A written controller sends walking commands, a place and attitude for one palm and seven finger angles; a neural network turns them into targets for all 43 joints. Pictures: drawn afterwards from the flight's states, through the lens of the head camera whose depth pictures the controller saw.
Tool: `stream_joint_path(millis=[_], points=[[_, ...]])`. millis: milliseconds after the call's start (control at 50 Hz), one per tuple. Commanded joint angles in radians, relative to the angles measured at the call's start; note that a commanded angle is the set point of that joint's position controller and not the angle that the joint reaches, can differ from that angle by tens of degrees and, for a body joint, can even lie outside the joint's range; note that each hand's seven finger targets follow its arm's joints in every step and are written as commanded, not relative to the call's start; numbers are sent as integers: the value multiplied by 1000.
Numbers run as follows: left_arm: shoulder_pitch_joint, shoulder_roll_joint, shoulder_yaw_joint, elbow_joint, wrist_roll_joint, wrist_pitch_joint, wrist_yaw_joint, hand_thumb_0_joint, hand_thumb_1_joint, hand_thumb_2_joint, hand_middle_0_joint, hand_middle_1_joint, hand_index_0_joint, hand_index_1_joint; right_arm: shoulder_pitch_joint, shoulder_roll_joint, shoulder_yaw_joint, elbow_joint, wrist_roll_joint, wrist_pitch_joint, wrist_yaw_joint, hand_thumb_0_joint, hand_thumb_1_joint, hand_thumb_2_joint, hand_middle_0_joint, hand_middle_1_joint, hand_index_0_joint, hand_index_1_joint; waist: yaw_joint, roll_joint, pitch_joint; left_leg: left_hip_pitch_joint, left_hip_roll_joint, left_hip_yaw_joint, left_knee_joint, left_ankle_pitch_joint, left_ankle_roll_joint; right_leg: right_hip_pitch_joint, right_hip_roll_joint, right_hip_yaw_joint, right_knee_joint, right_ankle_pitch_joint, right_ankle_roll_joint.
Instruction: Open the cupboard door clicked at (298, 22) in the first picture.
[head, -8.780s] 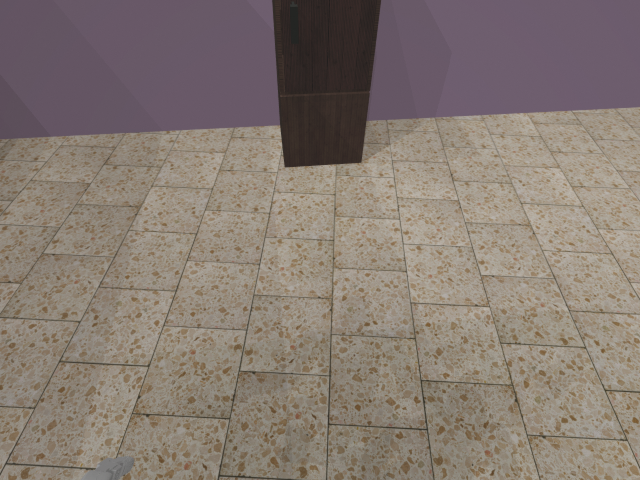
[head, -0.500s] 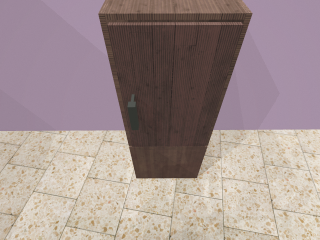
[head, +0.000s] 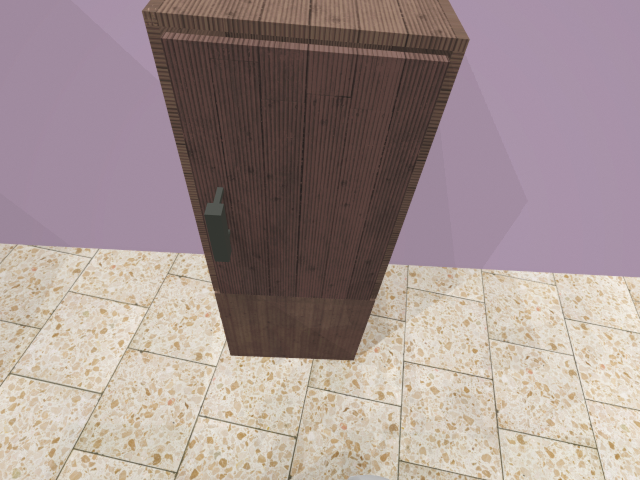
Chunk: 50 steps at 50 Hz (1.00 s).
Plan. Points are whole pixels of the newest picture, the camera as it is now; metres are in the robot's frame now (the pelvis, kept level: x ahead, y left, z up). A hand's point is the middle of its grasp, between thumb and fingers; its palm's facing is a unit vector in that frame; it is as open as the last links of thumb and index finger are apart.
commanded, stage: come to a stop and stand still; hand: left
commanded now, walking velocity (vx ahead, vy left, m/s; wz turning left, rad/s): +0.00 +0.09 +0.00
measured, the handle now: (221, 224) +0.52 +0.20 -0.06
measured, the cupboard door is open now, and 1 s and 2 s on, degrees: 0 0 0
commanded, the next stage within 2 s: look again from close up in 0.82 s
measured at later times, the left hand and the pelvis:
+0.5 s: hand out of the picture +0.04 +0.13 -0.17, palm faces +0.06 -0.97 -0.22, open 7.3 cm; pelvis +0.01 -0.06 +0.00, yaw +1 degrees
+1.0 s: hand out of the picture +0.03 +0.13 -0.15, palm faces +0.00 -0.95 -0.30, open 7.4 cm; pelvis +0.00 -0.07 +0.00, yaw +1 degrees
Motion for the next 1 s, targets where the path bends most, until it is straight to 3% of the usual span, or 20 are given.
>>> stream_joint_path(millis=[0,40,100,120,140,160,180,200,220,240,320,400,420,600,620,640,700,780,900,980], points=[[87,17,0,-36,-13,-17,1,0,900,900,-200,-300,-200,-300,-62,-161,-30,-65,-11,-16,8,0,-900,-900,200,300,200,300,64,198,36,-140,219,-136,-260,400,126,70,-114,36,-41,76,23],[67,-10,-19,-28,-16,-30,6,0,900,900,-200,-300,-200,-300,-31,-173,-39,-50,-13,-10,24,0,-900,-900,200,300,200,300,42,227,17,-99,188,-118,-243,266,114,125,-117,-40,-234,67,37],[89,12,-28,-4,-10,-59,15,0,900,900,-200,-300,-200,-300,20,-177,-49,-32,-4,3,39,0,-900,-900,200,300,200,300,40,132,-44,-62,113,-90,-91,123,48,259,-92,-99,-558,216,56],[99,57,-27,3,-9,-73,21,0,900,900,-200,-300,-200,-300,37,-151,-49,-28,2,4,42,0,-900,-900,200,300,200,300,37,42,-63,-64,67,-76,-21,54,2,294,-133,-23,-637,272,48],[81,116,-25,0,-6,-87,27,0,900,900,-200,-300,-200,-300,51,-114,-44,-37,9,8,45,0,-900,-900,200,300,200,300,15,-129,-50,-104,10,-46,35,-80,-39,254,-254,167,-678,354,3],[53,170,-18,-15,-9,-87,28,0,900,900,-200,-300,-200,-300,84,-102,-42,-44,9,17,51,0,-900,-900,200,300,200,300,-2,-199,-53,-90,-16,-30,53,-143,-52,212,-360,252,-733,356,-52],[23,197,-16,-29,-7,-80,25,0,900,900,-200,-300,-200,-300,98,-104,-47,-37,9,21,59,0,-900,-900,200,300,200,300,-10,-119,-57,-14,-18,-36,54,-126,-49,143,-388,247,-751,264,-74],[-17,202,-9,-35,-3,-78,25,0,900,900,-200,-300,-200,-300,78,-102,-51,-32,10,29,59,0,-900,-900,200,300,200,300,-21,-72,-37,8,-23,-28,55,-67,-53,100,-343,250,-731,275,-66],[-39,208,-3,-34,-6,-80,28,0,900,900,-200,-300,-200,-300,85,-107,-50,-26,9,29,58,0,-900,-900,200,300,200,300,-17,-160,-35,-13,-15,-40,64,-18,-54,131,-321,231,-692,358,-61],[-34,195,-2,-32,-9,-80,32,0,900,900,-200,-300,-200,-300,87,-121,-50,-26,10,25,57,0,-900,-900,200,300,200,300,-7,-180,-37,-29,-16,-52,54,16,-52,174,-326,214,-664,458,-64],[-8,185,9,-29,-10,-65,45,0,900,900,-200,-300,-200,-300,84,-130,-48,-31,14,21,57,0,-900,-900,200,300,200,300,13,-169,-37,-18,-4,-51,-45,79,-46,221,-324,184,-605,545,-70],[-35,119,-6,-44,-15,-56,40,0,900,900,-200,-300,-200,-300,86,-160,-49,-21,8,2,48,0,-900,-900,200,300,200,300,16,112,-76,84,101,-129,-94,449,4,179,-183,37,-501,427,5],[-38,111,-9,-42,-15,-55,39,0,900,900,-200,-300,-200,-300,76,-164,-47,-21,8,1,46,0,-900,-900,200,300,200,300,19,115,-83,73,113,-135,-106,473,14,198,-167,22,-500,377,13],[-38,111,-33,-1,-16,-64,32,0,900,900,-200,-300,-200,-300,43,-137,-35,0,11,-1,47,0,-900,-900,200,300,200,300,14,57,-46,38,76,-117,-155,178,-19,227,-169,56,-628,339,11],[33,146,-28,30,-13,-78,74,0,900,900,-200,-300,-200,-300,-9,-220,-54,-63,24,-6,56,0,-900,-900,200,300,200,300,22,155,-82,38,105,-61,24,255,-49,227,-219,63,-576,495,4],[-23,182,-25,-22,-14,-85,69,0,900,900,-200,-300,-200,-300,41,-150,-43,-87,9,-7,63,0,-900,-900,200,300,200,300,-10,195,-126,9,60,-94,-23,191,-46,230,-215,82,-519,400,-24],[-36,137,-36,-32,-12,-73,51,0,900,900,-200,-300,-200,-300,62,-170,-36,-101,0,-11,61,0,-900,-900,200,300,200,300,2,258,-68,-15,123,-146,-121,231,-3,181,-134,-10,-490,160,-10],[-45,144,-43,-20,-16,-76,39,0,900,900,-200,-300,-200,-300,46,-176,-31,-119,5,-1,59,0,-900,-900,200,300,200,300,-3,26,21,-42,71,-123,-118,54,-8,135,-154,49,-568,180,-10],[-59,163,-43,-17,-18,-77,33,0,900,900,-200,-300,-200,-300,81,-174,-24,-86,3,-4,61,0,-900,-900,200,300,200,300,-9,21,35,4,57,-109,-151,50,-14,113,-158,61,-603,153,-6],[-46,169,-40,-3,-22,-82,31,0,900,900,-200,-300,-200,-300,84,-184,-20,-63,3,-9,60,0,-900,-900,200,300,200,300,-3,12,-20,36,57,-97,-138,97,-18,150,-168,70,-606,212,-6]])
